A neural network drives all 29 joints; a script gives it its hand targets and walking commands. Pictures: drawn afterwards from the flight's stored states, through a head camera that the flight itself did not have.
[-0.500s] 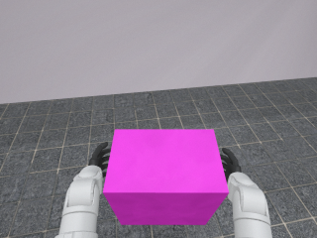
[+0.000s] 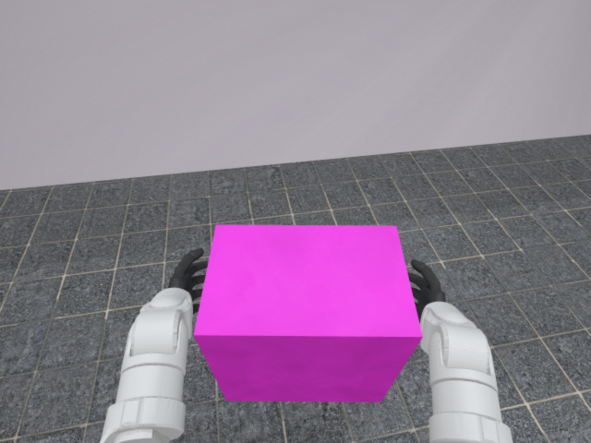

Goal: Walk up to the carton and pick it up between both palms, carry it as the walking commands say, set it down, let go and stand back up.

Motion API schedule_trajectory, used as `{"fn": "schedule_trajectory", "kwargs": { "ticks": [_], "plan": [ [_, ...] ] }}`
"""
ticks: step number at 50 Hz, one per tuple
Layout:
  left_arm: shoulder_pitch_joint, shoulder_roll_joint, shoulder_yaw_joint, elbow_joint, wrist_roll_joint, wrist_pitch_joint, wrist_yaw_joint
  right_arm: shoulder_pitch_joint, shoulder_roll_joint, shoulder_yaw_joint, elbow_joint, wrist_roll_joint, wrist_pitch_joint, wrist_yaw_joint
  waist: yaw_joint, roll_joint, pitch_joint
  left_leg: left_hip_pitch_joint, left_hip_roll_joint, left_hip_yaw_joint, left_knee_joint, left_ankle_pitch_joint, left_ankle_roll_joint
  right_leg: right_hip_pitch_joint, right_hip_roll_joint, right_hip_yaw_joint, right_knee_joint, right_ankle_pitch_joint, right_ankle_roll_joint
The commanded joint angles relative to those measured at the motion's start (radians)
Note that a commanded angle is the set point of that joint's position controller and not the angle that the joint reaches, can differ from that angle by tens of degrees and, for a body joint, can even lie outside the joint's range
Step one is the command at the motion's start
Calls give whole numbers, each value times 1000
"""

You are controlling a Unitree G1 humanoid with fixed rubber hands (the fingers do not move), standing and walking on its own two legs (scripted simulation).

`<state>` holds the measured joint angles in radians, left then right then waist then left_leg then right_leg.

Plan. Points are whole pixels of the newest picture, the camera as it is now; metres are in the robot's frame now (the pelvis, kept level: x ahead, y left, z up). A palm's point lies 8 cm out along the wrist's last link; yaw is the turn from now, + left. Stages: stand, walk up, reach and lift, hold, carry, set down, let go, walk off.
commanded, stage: reach and lift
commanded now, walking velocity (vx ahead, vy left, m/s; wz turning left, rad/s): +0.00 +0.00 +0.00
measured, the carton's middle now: (304, 320) +0.30 -0.01 -0.03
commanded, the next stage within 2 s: hold in 0.38 s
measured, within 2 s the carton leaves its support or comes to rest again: neither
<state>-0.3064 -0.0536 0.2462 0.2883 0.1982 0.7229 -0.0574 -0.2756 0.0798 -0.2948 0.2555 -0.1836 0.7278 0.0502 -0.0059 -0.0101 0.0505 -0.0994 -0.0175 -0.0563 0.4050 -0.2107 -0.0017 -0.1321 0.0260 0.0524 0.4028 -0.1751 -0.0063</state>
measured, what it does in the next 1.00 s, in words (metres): stands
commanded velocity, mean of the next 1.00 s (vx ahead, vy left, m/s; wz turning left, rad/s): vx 0.00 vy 0.00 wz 0.00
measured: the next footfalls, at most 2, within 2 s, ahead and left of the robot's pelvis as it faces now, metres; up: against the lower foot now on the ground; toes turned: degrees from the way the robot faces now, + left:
none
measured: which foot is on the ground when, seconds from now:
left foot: down 0.00-1.00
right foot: down 0.00-1.00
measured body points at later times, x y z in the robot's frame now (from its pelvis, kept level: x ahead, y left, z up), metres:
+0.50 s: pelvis +0.02 +0.00 +0.00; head +0.00 +0.01 +0.45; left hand +0.29 +0.17 +0.02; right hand +0.28 -0.18 +0.02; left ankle +0.01 +0.12 -0.74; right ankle +0.03 -0.12 -0.74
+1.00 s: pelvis +0.01 +0.00 +0.00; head -0.02 +0.00 +0.45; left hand +0.29 +0.18 +0.02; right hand +0.28 -0.18 +0.02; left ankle +0.01 +0.12 -0.74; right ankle +0.03 -0.12 -0.74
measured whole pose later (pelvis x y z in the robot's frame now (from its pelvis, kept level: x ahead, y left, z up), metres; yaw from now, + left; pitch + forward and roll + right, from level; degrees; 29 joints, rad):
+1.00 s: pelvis +0.01 +0.00 +0.00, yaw +0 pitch -6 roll +0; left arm -0.17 -0.06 0.19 0.16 0.16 0.74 -0.05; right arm -0.14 0.10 -0.25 0.13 -0.16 0.74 0.05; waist 0.01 -0.01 0.06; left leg -0.07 -0.02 -0.06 0.39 -0.22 0.00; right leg -0.10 0.03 0.05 0.40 -0.18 -0.01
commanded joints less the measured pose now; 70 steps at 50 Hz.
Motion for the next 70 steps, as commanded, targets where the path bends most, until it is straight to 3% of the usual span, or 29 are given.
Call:
{"fn": "schedule_trajectory", "kwargs": {
  "ticks": [1,3,4,9,14,16,18,19,21,24,26,28,29,32,35,40,42,45,51,52,55,59,60,61,63,66,68,69,70],
  "plan": [
    [-633,-953,-650,-222,-277,-57,-214,-619,929,729,-167,263,-43,235,11,9,-464,66,-52,-31,-73,221,22,189,63,31,-40,229,-8],
    [-573,-932,-671,-274,-281,-53,-206,-564,892,737,-224,269,-43,228,12,31,-451,59,-58,-31,-69,273,15,211,66,36,-45,283,-4],
    [-588,-940,-668,-246,-294,-45,-201,-561,863,726,-207,262,-40,217,-20,29,-419,80,-50,-31,-69,270,11,193,61,33,-46,278,-8],
    [-488,-904,-705,-333,-287,-44,-184,-531,835,781,-328,280,-45,212,9,8,-429,85,-61,-38,-73,278,12,211,64,36,-56,281,-6],
    [-403,-879,-740,-400,-304,-37,-168,-457,767,791,-407,275,-43,192,-8,14,-413,109,-60,-43,-73,380,2,215,73,24,-57,333,-4],
    [-408,-838,-738,-419,-299,-46,-160,-414,765,789,-374,267,-38,188,13,-3,-422,126,-59,-41,-67,410,6,194,68,33,-56,351,-4],
    [-383,-804,-696,-374,-275,-34,-155,-389,755,775,-341,257,-21,179,12,6,-326,56,-61,-29,-92,272,14,197,59,34,-65,290,-7],
    [-327,-811,-714,-406,-281,-35,-150,-336,723,766,-351,244,-27,176,-21,3,-342,99,-61,-33,-90,343,5,197,67,29,-70,328,-5],
    [-421,-815,-751,-468,-318,-49,-156,-366,766,795,-385,263,-30,175,-2,-15,-427,114,-60,-30,-74,326,13,205,72,30,-57,319,-4],
    [-344,-814,-746,-453,-298,-40,-153,-340,747,794,-406,257,-31,166,5,7,-365,102,-64,-38,-75,373,7,200,70,34,-61,347,-4],
    [-323,-765,-680,-391,-263,-33,-153,-335,731,760,-344,246,-18,169,17,38,-308,61,-65,-24,-100,252,14,190,62,31,-74,237,-7],
    [-395,-771,-693,-413,-272,-46,-151,-441,717,780,-393,256,-37,179,30,-19,-319,60,-56,-29,-94,197,19,151,70,19,-62,168,-4],
    [-391,-777,-698,-401,-275,-40,-149,-392,715,760,-362,249,-35,178,15,19,-319,42,-61,-23,-90,212,13,181,64,26,-59,205,-8],
    [-392,-782,-696,-370,-281,-38,-158,-380,730,744,-335,232,-29,171,0,-12,-330,78,-59,-27,-88,233,16,157,63,23,-59,223,-6],
    [-399,-817,-714,-406,-284,-46,-158,-393,754,776,-365,254,-34,175,17,36,-396,68,-62,-27,-81,259,11,200,71,24,-49,239,-8],
    [-442,-817,-665,-322,-275,-44,-166,-423,748,751,-302,232,-25,178,2,-17,-272,23,-56,-27,-91,128,24,149,62,18,-63,120,-11],
    [-467,-815,-696,-370,-278,-55,-172,-459,776,766,-316,256,-38,189,23,30,-383,41,-62,-14,-76,187,16,196,58,25,-45,188,-5],
    [-453,-813,-663,-331,-273,-44,-178,-465,770,751,-296,240,-26,184,37,-13,-300,18,-68,-13,-89,163,21,166,59,19,-63,147,-4],
    [-490,-836,-660,-303,-264,-41,-184,-457,788,719,-239,229,-22,187,7,29,-297,26,-66,-16,-88,123,18,158,56,18,-61,110,-11],
    [-519,-840,-673,-303,-267,-48,-189,-497,817,740,-237,247,-32,196,29,34,-325,21,-66,-3,-88,98,18,175,55,20,-59,103,-6],
    [-459,-851,-676,-308,-280,-36,-189,-437,818,751,-269,241,-19,186,5,-17,-359,44,-64,-15,-82,191,22,204,57,21,-54,208,-1],
    [-419,-828,-681,-341,-274,-43,-184,-438,782,755,-323,251,-32,182,22,18,-350,29,-64,-22,-82,255,15,211,59,23,-48,264,-2],
    [-432,-842,-704,-360,-291,-42,-187,-423,783,753,-329,239,-29,179,8,-23,-342,39,-64,-21,-81,224,17,196,63,16,-52,228,0],
    [-409,-830,-696,-355,-279,-40,-184,-403,791,751,-310,243,-27,176,11,32,-362,44,-70,-23,-79,233,17,208,56,27,-56,240,-3],
    [-420,-812,-694,-375,-284,-40,-182,-403,764,752,-331,235,-27,176,15,-7,-346,50,-68,-27,-84,238,15,202,66,15,-61,233,-4],
    [-437,-819,-714,-404,-293,-47,-167,-379,756,748,-333,244,-28,177,-7,46,-340,41,-56,-29,-86,211,15,194,65,20,-49,198,-13],
    [-438,-826,-687,-358,-278,-43,-173,-433,763,747,-323,229,-26,181,8,-13,-303,42,-64,-30,-81,170,23,153,62,15,-62,143,-8],
    [-437,-810,-689,-372,-279,-41,-175,-405,764,745,-310,238,-25,179,15,42,-319,12,-68,-22,-76,161,18,195,53,27,-56,171,-8],
    [-428,-803,-667,-323,-260,-39,-170,-417,752,739,-295,230,-26,178,10,15,-284,14,-66,-21,-91,120,19,168,56,19,-61,130,-8]
  ]
}}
